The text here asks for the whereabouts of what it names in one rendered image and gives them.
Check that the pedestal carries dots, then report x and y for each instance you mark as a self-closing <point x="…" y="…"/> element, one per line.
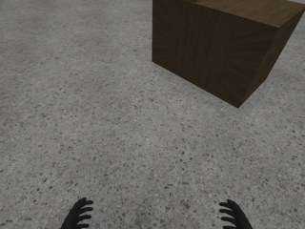
<point x="225" y="47"/>

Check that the robot right hand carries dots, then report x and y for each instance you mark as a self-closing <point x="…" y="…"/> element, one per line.
<point x="240" y="221"/>

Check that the robot left hand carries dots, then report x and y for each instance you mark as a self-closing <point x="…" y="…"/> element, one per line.
<point x="73" y="217"/>

